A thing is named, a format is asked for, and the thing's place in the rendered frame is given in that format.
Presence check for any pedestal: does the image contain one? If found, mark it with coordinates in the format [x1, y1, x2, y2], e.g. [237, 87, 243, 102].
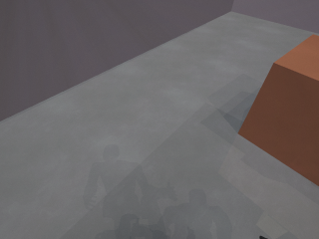
[238, 34, 319, 186]

